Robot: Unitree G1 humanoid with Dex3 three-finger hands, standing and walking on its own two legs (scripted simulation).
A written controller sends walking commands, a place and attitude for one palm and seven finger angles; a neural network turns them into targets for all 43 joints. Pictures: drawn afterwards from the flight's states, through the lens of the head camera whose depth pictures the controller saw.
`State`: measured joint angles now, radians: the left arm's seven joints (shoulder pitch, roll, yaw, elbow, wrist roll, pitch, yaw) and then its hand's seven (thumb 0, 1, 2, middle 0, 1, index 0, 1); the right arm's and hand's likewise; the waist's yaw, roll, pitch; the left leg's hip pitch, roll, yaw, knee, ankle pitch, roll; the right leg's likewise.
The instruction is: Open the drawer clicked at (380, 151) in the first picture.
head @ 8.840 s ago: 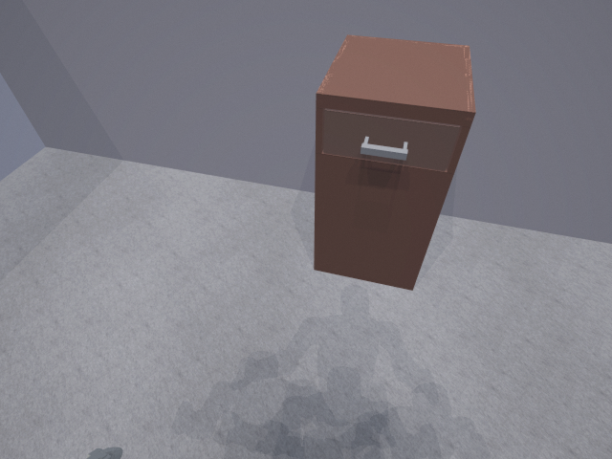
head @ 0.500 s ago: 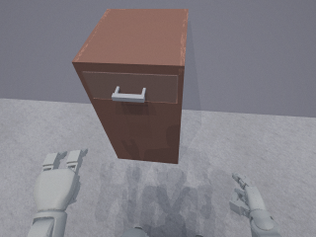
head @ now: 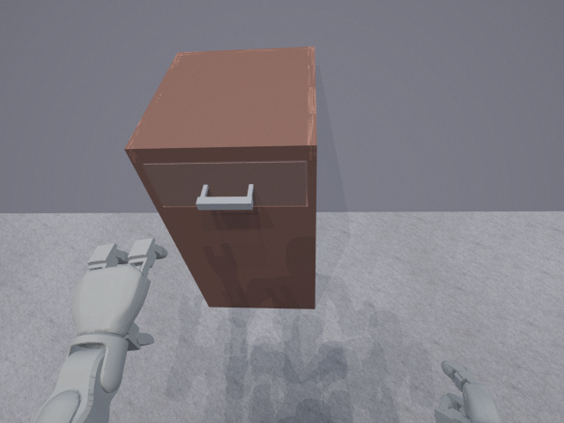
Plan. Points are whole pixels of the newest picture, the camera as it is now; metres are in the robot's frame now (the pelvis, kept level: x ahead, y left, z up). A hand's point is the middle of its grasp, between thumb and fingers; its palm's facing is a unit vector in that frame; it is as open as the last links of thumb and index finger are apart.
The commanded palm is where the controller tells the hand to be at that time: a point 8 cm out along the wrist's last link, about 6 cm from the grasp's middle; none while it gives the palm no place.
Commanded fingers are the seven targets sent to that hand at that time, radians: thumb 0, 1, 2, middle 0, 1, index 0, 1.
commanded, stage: raise the hand with hooked fingers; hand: left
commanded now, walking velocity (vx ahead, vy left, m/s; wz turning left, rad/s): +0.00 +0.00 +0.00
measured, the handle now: (226, 196) +0.58 +0.20 -0.08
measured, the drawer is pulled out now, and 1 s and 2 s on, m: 0.00 0.00 0.00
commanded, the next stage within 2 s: move the hooked fingers above the handle in 0.80 s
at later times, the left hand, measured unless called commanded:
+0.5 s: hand (118, 248) +0.31 +0.26 +0.10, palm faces +0.05 -0.06 -1.00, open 13.8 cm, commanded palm +0.28 +0.26 +0.15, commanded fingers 0.00 -0.50 0.30 -0.30 -1.20 -0.30 -1.20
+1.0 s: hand (137, 254) +0.31 +0.24 +0.09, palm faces +0.03 -0.07 -1.00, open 13.8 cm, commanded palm +0.30 +0.24 +0.14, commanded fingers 0.00 -0.50 0.30 -0.30 -1.20 -0.30 -1.20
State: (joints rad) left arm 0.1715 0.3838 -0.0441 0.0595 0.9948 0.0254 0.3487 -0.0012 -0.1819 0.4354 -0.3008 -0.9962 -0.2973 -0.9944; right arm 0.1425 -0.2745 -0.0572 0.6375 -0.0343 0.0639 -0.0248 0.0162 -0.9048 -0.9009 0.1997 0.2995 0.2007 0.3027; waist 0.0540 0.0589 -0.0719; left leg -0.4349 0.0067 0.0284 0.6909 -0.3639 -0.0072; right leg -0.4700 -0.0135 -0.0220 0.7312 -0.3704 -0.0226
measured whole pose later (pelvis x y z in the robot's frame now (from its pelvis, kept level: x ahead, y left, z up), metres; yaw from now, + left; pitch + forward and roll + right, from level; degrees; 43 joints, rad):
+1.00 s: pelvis +0.00 +0.00 +0.02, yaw +0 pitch +3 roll +1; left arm -0.11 0.43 -0.10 0.16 0.96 0.04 0.13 0.00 -0.49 0.30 -0.32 -1.20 -0.32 -1.20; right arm 0.13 -0.25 -0.01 0.64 0.01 0.09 -0.03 0.01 -0.90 -0.90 0.20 0.30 0.20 0.30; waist 0.08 0.08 -0.03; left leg -0.27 0.00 0.02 0.49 -0.27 0.00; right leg -0.30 -0.01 -0.03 0.54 -0.28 -0.02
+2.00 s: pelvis +0.00 +0.01 -0.01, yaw -1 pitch +17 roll +0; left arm -0.74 0.38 -0.08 1.03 1.10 -0.03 0.38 0.00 -0.48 0.30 -0.32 -1.20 -0.32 -1.20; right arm 0.31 -0.25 -0.07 0.71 -0.02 0.07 -0.01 0.01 -0.90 -0.90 0.20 0.30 0.20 0.30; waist -0.09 0.04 -0.13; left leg -0.67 0.02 0.03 0.75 -0.36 0.01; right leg -0.69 0.00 -0.02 0.74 -0.34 -0.01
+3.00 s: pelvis +0.01 +0.02 -0.03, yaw -1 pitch +23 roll -2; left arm -0.92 0.37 -0.09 1.19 1.10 0.07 0.44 0.00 -0.48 0.30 -0.32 -1.20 -0.32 -1.20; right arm 0.34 -0.24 -0.06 0.73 -0.05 0.09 0.03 0.00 -0.90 -0.90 0.20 0.30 0.20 0.30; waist -0.16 0.06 -0.17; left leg -0.87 0.03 0.01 0.90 -0.44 0.02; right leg -0.86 0.01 -0.03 0.84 -0.39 0.00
